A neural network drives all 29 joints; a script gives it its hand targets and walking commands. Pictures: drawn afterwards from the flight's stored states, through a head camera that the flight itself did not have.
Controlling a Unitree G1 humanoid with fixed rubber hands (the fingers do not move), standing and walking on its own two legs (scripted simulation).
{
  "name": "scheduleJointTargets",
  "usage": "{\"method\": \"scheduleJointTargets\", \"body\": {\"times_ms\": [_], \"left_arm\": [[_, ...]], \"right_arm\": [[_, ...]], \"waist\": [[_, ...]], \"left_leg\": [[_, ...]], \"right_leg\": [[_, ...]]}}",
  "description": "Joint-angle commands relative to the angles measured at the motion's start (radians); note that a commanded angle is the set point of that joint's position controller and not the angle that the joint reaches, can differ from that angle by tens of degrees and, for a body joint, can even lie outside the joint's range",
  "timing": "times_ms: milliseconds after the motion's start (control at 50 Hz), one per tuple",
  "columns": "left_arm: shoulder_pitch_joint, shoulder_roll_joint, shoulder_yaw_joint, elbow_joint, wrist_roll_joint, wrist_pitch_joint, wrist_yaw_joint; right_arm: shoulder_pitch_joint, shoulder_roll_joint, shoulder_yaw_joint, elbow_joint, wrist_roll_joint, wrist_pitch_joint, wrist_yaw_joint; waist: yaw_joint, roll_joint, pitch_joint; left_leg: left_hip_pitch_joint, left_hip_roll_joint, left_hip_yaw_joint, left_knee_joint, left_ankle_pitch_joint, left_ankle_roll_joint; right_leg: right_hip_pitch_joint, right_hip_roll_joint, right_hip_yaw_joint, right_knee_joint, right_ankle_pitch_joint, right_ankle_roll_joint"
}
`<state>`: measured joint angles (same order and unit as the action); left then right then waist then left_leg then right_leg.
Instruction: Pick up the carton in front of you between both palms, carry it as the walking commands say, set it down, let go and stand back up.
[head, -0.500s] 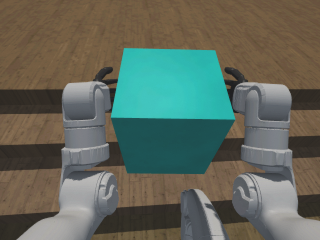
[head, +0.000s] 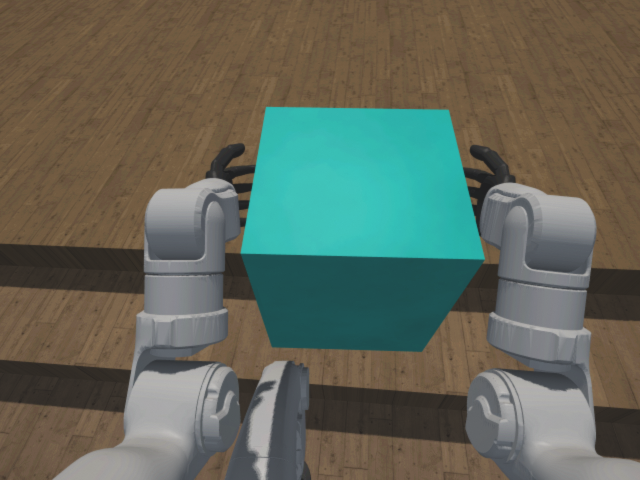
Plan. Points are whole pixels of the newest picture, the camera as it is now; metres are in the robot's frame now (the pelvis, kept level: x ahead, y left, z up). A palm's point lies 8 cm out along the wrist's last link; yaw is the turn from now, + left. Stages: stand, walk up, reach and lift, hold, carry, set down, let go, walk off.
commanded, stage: carry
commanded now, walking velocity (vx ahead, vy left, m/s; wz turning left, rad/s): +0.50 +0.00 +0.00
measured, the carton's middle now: (351, 240) +0.39 +0.03 +0.09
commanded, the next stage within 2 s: none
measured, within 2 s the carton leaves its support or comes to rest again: neither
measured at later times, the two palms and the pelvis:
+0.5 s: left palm out of the picture +0.73 +0.17 +0.33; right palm out of the picture +0.70 -0.13 +0.34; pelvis +0.33 +0.04 +0.13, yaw -1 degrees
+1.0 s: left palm out of the picture +1.01 +0.20 +0.45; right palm out of the picture +1.03 -0.10 +0.44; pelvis +0.64 +0.03 +0.25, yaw +0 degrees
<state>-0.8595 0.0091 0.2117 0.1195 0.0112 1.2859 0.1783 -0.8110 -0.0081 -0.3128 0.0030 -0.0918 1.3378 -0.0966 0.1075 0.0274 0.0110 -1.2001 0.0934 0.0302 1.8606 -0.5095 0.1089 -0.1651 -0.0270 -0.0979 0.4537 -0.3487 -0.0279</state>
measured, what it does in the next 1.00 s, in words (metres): climbs: left foot 0.12 m higher, then right foot 0.12 m higher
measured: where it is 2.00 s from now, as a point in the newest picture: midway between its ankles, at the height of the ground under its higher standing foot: (347, 143)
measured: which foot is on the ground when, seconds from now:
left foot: up 0.00-0.08, down 0.10-0.62, up 0.64-1.00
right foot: down 0.00-0.12, up 0.14-0.56, down 0.58-1.00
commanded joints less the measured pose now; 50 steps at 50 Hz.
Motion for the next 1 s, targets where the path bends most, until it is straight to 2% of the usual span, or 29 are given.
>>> {"method": "scheduleJointTargets", "body": {"times_ms": [0, 20, 60, 80, 100, 120, 140, 160, 200, 240, 300, 320, 360, 440, 480, 520, 560, 580, 600, 620, 640, 680, 700, 740, 800, 840, 880, 940, 980], "left_arm": [[-0.752, -1.039, -0.530, -0.127, -0.451, 0.026, -0.294], [-0.744, -1.035, -0.525, -0.110, -0.440, 0.041, -0.297], [-0.720, -1.009, -0.491, -0.064, -0.411, 0.062, -0.299], [-0.723, -0.998, -0.481, -0.049, -0.392, 0.066, -0.299], [-0.721, -0.997, -0.461, -0.029, -0.374, 0.067, -0.297], [-0.696, -0.995, -0.449, -0.017, -0.339, 0.061, -0.293], [-0.633, -0.994, -0.417, 0.004, -0.305, 0.056, -0.290], [-0.653, -0.970, -0.389, 0.011, -0.269, 0.049, -0.281], [-0.759, -0.992, -0.394, -0.065, -0.252, 0.046, -0.266], [-0.816, -0.963, -0.406, -0.130, -0.249, 0.042, -0.244], [-0.781, -0.923, -0.423, -0.161, -0.245, 0.043, -0.221], [-0.750, -0.908, -0.429, -0.146, -0.240, 0.049, -0.218], [-0.712, -0.909, -0.454, -0.094, -0.244, 0.067, -0.220], [-0.732, -0.901, -0.450, -0.004, -0.249, 0.090, -0.226], [-0.764, -0.922, -0.451, 0.036, -0.272, 0.098, -0.227], [-0.789, -0.968, -0.457, 0.074, -0.314, 0.101, -0.227], [-0.778, -1.011, -0.439, 0.093, -0.350, 0.088, -0.236], [-0.819, -1.052, -0.450, 0.092, -0.370, 0.081, -0.244], [-0.812, -1.106, -0.461, 0.091, -0.405, 0.071, -0.258], [-0.808, -1.119, -0.470, 0.080, -0.437, 0.051, -0.271], [-0.852, -1.165, -0.478, 0.059, -0.470, 0.040, -0.283], [-1.024, -1.210, -0.515, -0.105, -0.530, 0.010, -0.300], [-1.071, -1.227, -0.524, -0.159, -0.551, 0.002, -0.306], [-1.076, -1.246, -0.549, -0.187, -0.570, 0.003, -0.308], [-0.988, -1.200, -0.541, -0.176, -0.541, 0.016, -0.296], [-0.906, -1.147, -0.522, -0.156, -0.498, 0.032, -0.288], [-0.848, -1.102, -0.515, -0.121, -0.463, 0.047, -0.284], [-0.845, -1.053, -0.504, -0.089, -0.441, 0.063, -0.294], [-0.848, -1.043, -0.483, -0.060, -0.440, 0.070, -0.302]], "right_arm": [[-0.758, 0.928, 0.634, -0.002, 0.367, -0.015, 0.129], [-0.743, 0.948, 0.645, 0.017, 0.381, -0.004, 0.127], [-0.744, 0.986, 0.653, 0.057, 0.411, 0.005, 0.128], [-0.750, 1.008, 0.656, 0.063, 0.430, 0.003, 0.134], [-0.779, 1.025, 0.659, 0.061, 0.443, 0.000, 0.143], [-0.782, 1.080, 0.675, 0.070, 0.485, -0.005, 0.156], [-0.774, 1.096, 0.676, 0.068, 0.516, -0.019, 0.169], [-0.836, 1.137, 0.695, 0.040, 0.547, -0.025, 0.181], [-0.985, 1.182, 0.707, -0.084, 0.600, -0.043, 0.199], [-1.051, 1.210, 0.714, -0.142, 0.633, -0.043, 0.208], [-1.006, 1.161, 0.691, -0.137, 0.623, -0.024, 0.206], [-0.965, 1.142, 0.682, -0.111, 0.603, -0.015, 0.203], [-0.886, 1.084, 0.654, -0.038, 0.563, 0.003, 0.199], [-0.876, 1.034, 0.615, 0.065, 0.527, 0.027, 0.219], [-0.881, 1.027, 0.570, 0.108, 0.511, 0.037, 0.227], [-0.854, 1.017, 0.527, 0.166, 0.483, 0.045, 0.226], [-0.843, 1.004, 0.488, 0.202, 0.441, 0.041, 0.223], [-0.827, 1.011, 0.474, 0.228, 0.419, 0.039, 0.221], [-0.815, 0.996, 0.450, 0.225, 0.392, 0.029, 0.215], [-0.729, 1.017, 0.424, 0.257, 0.361, 0.023, 0.213], [-0.737, 0.991, 0.409, 0.274, 0.323, 0.011, 0.202], [-0.813, 1.014, 0.409, 0.180, 0.315, -0.001, 0.191], [-0.872, 0.999, 0.416, 0.128, 0.319, -0.010, 0.181], [-0.880, 0.983, 0.442, 0.070, 0.325, -0.015, 0.159], [-0.802, 0.974, 0.492, 0.058, 0.330, -0.013, 0.144], [-0.790, 0.974, 0.526, 0.054, 0.344, -0.004, 0.143], [-0.764, 0.974, 0.550, 0.080, 0.340, 0.011, 0.140], [-0.767, 0.955, 0.562, 0.124, 0.346, 0.023, 0.142], [-0.796, 0.966, 0.568, 0.146, 0.366, 0.029, 0.140]], "waist": [[-0.045, -0.168, -0.340], [-0.085, -0.231, -0.371], [-0.186, -0.323, -0.524], [-0.269, -0.310, -0.600], [-0.320, -0.151, -0.680], [-0.294, -0.048, -0.689], [-0.234, 0.253, -0.791], [-0.240, 0.158, -0.884], [-0.210, 0.073, -0.696], [-0.184, 0.063, -0.589], [-0.179, -0.010, -0.516], [-0.215, 0.016, -0.522], [-0.254, 0.063, -0.513], [-0.204, 0.041, -0.345], [-0.166, 0.085, -0.322], [-0.108, 0.193, -0.390], [0.044, 0.289, -0.539], [0.084, 0.136, -0.609], [0.091, 0.075, -0.625], [0.005, -0.277, -0.701], [0.006, -0.204, -0.846], [-0.024, -0.102, -0.683], [-0.058, -0.110, -0.619], [-0.051, -0.059, -0.539], [-0.043, -0.043, -0.537], [0.015, -0.145, -0.524], [0.048, -0.100, -0.483], [0.009, -0.083, -0.373], [-0.045, -0.158, -0.336]], "left_leg": [[0.167, 0.043, 0.101, -0.460, 0.069, -0.023], [0.459, 0.000, 0.167, -0.614, 0.230, -0.003], [0.739, -0.139, 0.276, -0.748, 0.338, 0.021], [0.845, -0.188, 0.294, -0.882, 0.334, 0.004], [1.064, -0.201, 0.234, -1.141, 0.458, 0.002], [1.329, -0.067, -0.066, -1.322, 0.699, 0.042], [1.522, 0.258, -0.669, -1.368, 1.333, 0.250], [1.536, 0.232, -0.686, -1.279, 1.347, 0.294], [1.420, 0.193, -0.567, -1.289, 0.730, 0.197], [1.315, 0.163, -0.471, -1.371, 0.385, 0.139], [1.305, 0.189, -0.381, -1.427, 0.368, 0.137], [1.354, 0.220, -0.378, -1.440, 0.514, 0.174], [1.520, 0.271, -0.415, -1.468, 0.547, 0.210], [1.400, 0.157, -0.232, -1.611, 0.305, 0.111], [1.119, 0.091, -0.025, -1.745, 0.550, 0.100], [0.985, 0.062, 0.117, -1.681, 1.237, 0.078], [1.141, 0.089, 0.171, -1.324, 1.744, 0.023], [1.164, 0.026, 0.178, -1.016, 1.642, -0.038], [0.948, -0.026, 0.079, -0.748, 1.065, -0.081], [0.600, -0.218, 0.007, -0.246, 0.250, -0.147], [0.589, -0.208, -0.221, -0.002, 0.242, -0.098], [0.388, -0.132, -0.182, 0.014, 0.240, -0.033], [0.335, -0.096, -0.182, -0.027, 0.225, -0.014], [0.303, -0.055, -0.138, -0.105, 0.237, 0.005], [0.254, -0.034, -0.047, -0.286, 0.172, -0.001], [-0.024, -0.037, -0.026, 0.044, 0.057, 0.017], [-0.319, -0.006, -0.080, 0.202, -0.073, 0.019], [-0.275, 0.035, 0.014, -0.038, -0.010, -0.014], [0.122, 0.051, 0.089, -0.406, 0.078, -0.024]], "right_leg": [[0.142, -0.153, 0.134, -0.350, 0.292, -0.174], [-0.027, -0.113, -0.020, -0.339, 0.629, -0.160], [0.067, -0.135, -0.069, -0.086, 1.428, -0.142], [0.152, -0.146, -0.093, 0.153, 1.567, -0.109], [0.119, -0.070, -0.106, 0.487, 1.416, -0.043], [-0.152, -0.007, 0.035, 0.736, 0.593, 0.004], [-0.480, 0.172, 0.136, 1.252, 0.052, 0.064], [-0.515, 0.152, 0.303, 1.450, 0.071, 0.014], [-0.720, 0.057, 0.243, 1.414, 0.064, -0.044], [-0.765, 0.005, 0.224, 1.325, 0.067, -0.073], [-0.829, -0.018, 0.155, 1.158, -0.064, -0.080], [-0.922, -0.013, 0.091, 1.293, -0.058, -0.084], [-1.197, -0.029, 0.103, 1.516, -0.179, -0.102], [-1.249, -0.079, 0.037, 1.291, -0.156, -0.074], [-0.851, -0.075, -0.067, 0.936, -0.039, -0.081], [-0.422, 0.033, -0.168, 0.715, 0.174, -0.117], [-0.223, 0.114, -0.223, 0.584, 0.156, -0.111], [-0.041, 0.143, -0.181, 0.313, 0.267, -0.100], [0.176, 0.059, 0.074, 0.108, 0.382, -0.128], [0.383, -0.290, 0.689, 0.040, 1.051, -0.318], [0.413, -0.304, 0.739, 0.095, 1.048, -0.384], [0.277, -0.250, 0.686, 0.069, 0.380, -0.301], [0.225, -0.237, 0.642, 0.033, 0.221, -0.263], [0.154, -0.239, 0.526, -0.003, 0.019, -0.216], [0.202, -0.241, 0.416, -0.017, 0.190, -0.226], [0.380, -0.315, 0.479, -0.062, 0.340, -0.299], [0.555, -0.349, 0.497, -0.069, 0.266, -0.287], [0.405, -0.252, 0.346, -0.175, 0.077, -0.196], [0.121, -0.175, 0.175, -0.348, 0.166, -0.179]]}}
